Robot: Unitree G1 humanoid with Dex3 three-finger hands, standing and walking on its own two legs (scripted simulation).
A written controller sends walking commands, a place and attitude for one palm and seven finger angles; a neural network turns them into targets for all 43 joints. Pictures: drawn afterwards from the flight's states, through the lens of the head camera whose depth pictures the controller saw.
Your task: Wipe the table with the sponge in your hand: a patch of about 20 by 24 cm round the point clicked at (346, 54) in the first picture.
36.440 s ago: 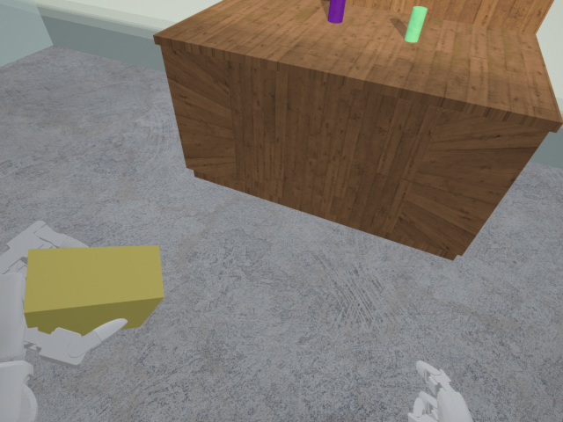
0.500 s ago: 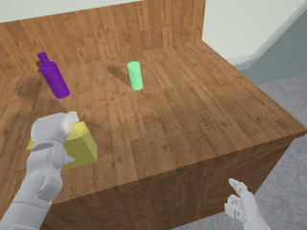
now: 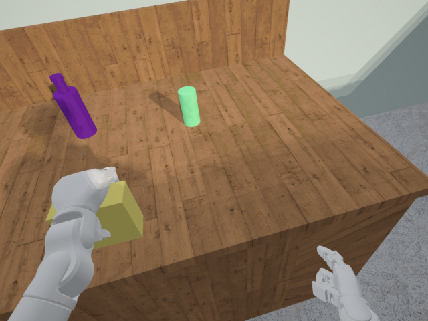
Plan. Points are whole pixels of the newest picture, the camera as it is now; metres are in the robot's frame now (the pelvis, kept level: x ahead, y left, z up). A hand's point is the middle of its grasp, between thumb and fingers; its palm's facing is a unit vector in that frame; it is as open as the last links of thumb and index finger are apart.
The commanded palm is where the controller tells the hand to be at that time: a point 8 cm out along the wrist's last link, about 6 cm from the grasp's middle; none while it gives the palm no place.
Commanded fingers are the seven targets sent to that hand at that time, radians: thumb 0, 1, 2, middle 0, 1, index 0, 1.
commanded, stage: lower the sponge onto the table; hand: left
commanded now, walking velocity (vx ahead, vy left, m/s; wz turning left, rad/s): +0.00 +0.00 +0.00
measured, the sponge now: (104, 223) +0.26 +0.28 +0.05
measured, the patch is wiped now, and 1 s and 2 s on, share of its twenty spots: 0.00 0.00 0.25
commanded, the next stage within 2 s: wipe forward along the first lane in 0.94 s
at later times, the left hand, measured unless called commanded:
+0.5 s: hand (96, 219) +0.25 +0.27 +0.08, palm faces -0.01 -0.07 -1.00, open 10.0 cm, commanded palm +0.23 +0.27 +0.14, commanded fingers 0.00 0.10 1.30 -1.20 -1.60 -1.20 -1.60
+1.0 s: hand (96, 223) +0.25 +0.28 +0.06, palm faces -0.01 -0.05 -1.00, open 10.0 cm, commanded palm +0.23 +0.27 +0.12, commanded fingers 0.00 0.10 1.30 -1.20 -1.60 -1.20 -1.60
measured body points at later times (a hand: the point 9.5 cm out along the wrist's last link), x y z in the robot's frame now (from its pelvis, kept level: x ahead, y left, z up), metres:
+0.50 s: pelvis -0.01 -0.01 +0.00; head -0.02 -0.05 +0.45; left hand +0.24 +0.27 +0.13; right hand +0.24 -0.21 -0.08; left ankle +0.02 +0.10 -0.74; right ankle +0.00 -0.10 -0.74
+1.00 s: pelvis -0.01 -0.01 +0.00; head -0.03 -0.05 +0.45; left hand +0.25 +0.28 +0.12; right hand +0.22 -0.22 -0.09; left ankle +0.02 +0.10 -0.74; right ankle +0.00 -0.10 -0.74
